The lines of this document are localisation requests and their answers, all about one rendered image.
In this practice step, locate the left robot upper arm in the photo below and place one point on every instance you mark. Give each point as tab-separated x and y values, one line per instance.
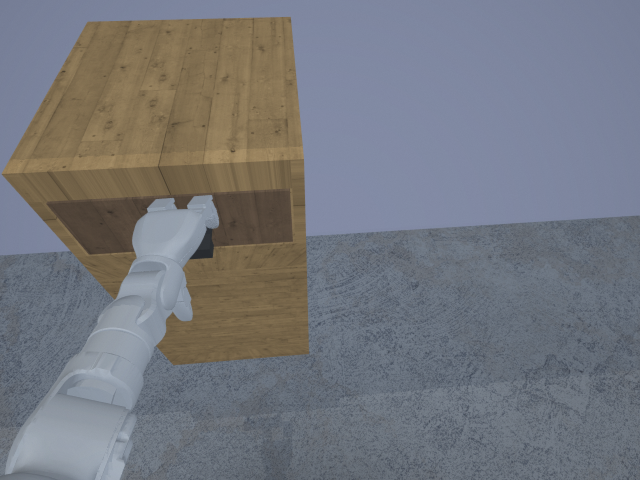
76	439

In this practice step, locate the robot left forearm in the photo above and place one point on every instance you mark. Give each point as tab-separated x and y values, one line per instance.
111	365

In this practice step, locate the left robot hand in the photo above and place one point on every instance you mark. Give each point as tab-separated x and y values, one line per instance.
175	234

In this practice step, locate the cabinet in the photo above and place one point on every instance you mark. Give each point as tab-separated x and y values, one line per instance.
168	107

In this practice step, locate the drawer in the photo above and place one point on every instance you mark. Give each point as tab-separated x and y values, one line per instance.
106	225

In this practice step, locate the handle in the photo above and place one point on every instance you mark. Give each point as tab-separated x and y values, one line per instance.
205	250

